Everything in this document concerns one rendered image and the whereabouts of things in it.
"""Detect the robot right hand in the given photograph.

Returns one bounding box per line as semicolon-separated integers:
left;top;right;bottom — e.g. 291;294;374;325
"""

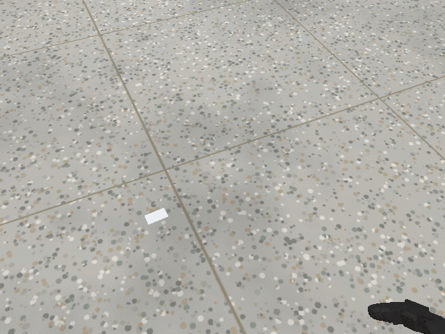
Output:
368;299;445;334

